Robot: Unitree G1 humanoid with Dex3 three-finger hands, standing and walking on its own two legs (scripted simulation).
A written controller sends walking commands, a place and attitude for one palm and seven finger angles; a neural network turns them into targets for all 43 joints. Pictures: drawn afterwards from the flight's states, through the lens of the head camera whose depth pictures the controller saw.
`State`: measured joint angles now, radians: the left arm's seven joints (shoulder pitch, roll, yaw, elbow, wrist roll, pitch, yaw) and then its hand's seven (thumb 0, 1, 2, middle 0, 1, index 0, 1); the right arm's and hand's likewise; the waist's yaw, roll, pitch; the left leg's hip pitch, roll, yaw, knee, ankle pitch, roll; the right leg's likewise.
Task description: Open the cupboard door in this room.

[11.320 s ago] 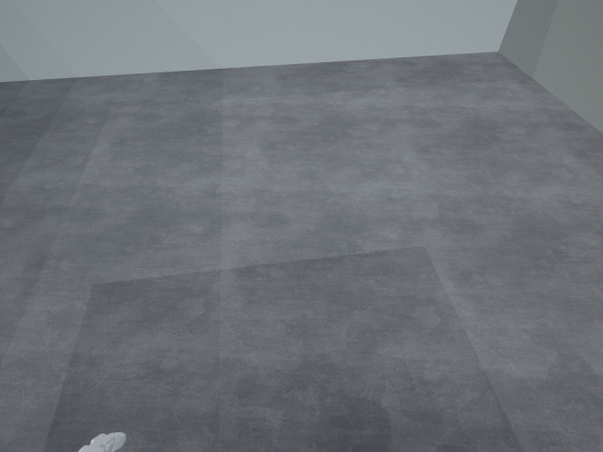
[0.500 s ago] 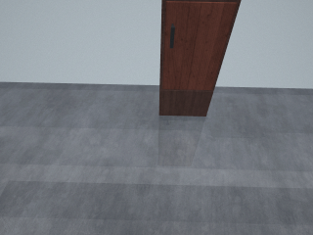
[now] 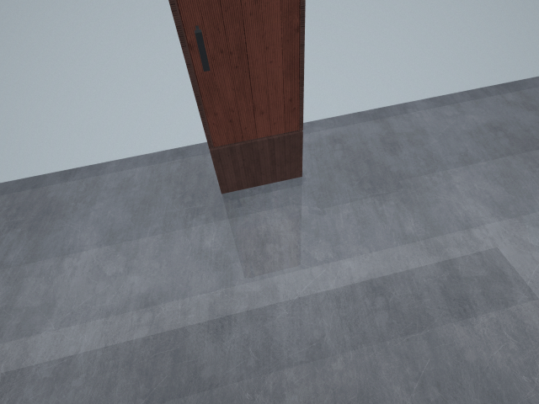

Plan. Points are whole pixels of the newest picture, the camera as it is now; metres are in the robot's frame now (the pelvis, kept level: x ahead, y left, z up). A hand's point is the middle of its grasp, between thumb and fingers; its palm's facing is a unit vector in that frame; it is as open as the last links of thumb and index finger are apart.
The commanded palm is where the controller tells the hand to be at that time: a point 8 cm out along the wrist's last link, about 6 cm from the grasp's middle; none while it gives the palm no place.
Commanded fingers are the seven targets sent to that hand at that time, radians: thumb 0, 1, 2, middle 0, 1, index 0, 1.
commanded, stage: walk to a spot facing it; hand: left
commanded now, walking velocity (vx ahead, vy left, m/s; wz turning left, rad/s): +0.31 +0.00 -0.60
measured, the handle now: (201, 48) +1.10 +0.29 +0.00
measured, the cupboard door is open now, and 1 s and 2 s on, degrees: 0 0 0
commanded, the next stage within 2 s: none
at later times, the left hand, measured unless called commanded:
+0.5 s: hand (152, 373) +0.20 +0.25 -0.18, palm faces -0.20 -0.96 -0.17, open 7.4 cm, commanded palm none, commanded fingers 0.00 0.90 0.90 -0.20 -0.30 -0.20 -0.30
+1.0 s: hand (270, 217) +0.53 +0.04 -0.14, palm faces -0.63 -0.75 -0.21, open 7.4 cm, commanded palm none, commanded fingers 0.00 0.90 0.90 -0.20 -0.30 -0.20 -0.30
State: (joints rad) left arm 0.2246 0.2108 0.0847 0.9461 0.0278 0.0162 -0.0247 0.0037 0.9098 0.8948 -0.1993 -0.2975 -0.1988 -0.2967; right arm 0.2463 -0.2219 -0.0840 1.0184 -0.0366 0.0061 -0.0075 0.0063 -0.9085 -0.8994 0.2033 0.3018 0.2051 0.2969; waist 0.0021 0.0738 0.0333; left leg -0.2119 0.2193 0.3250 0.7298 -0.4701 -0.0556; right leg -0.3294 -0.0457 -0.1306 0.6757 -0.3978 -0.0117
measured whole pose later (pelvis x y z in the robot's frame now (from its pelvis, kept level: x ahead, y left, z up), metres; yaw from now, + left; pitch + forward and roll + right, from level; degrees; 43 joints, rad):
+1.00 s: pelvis +0.30 +0.00 +0.00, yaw -36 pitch +0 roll +1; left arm 0.04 0.20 0.05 0.88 0.02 0.03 -0.03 0.00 0.91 0.89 -0.20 -0.30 -0.20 -0.30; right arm 0.43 -0.17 -0.06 1.05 -0.02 0.00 -0.01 0.01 -0.91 -0.90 0.20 0.30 0.21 0.30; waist -0.08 0.01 0.11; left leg -0.11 0.19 0.44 0.73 -0.49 -0.04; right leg -0.41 -0.03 -0.14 0.66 -0.23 -0.03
